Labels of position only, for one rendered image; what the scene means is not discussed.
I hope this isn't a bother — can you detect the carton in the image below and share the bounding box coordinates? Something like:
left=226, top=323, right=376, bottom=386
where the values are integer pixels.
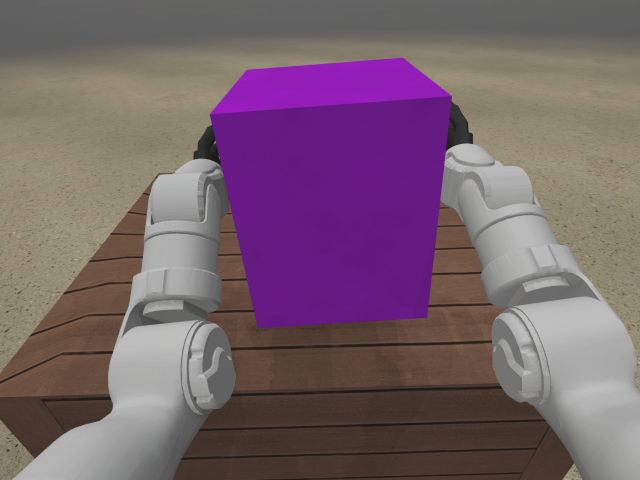
left=210, top=58, right=452, bottom=328

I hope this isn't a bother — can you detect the pedestal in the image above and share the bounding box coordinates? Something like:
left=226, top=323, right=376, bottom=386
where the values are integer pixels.
left=0, top=173, right=574, bottom=480

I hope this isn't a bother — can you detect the right robot hand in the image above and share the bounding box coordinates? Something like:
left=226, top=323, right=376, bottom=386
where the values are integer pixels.
left=446, top=101, right=473, bottom=151

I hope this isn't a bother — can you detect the left robot hand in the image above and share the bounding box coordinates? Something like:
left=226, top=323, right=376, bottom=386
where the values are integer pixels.
left=193, top=125, right=229, bottom=199

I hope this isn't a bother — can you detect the robot right forearm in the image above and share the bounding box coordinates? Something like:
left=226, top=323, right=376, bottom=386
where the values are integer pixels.
left=440, top=144, right=637, bottom=378

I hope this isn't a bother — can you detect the robot left forearm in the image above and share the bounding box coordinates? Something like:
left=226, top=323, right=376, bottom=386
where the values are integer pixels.
left=108, top=159, right=230, bottom=400

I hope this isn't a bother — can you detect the robot left upper arm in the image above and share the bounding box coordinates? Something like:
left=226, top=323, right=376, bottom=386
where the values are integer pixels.
left=13, top=320, right=236, bottom=480

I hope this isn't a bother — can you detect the robot right upper arm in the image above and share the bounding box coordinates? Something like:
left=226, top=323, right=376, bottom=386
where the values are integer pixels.
left=492, top=296, right=640, bottom=480

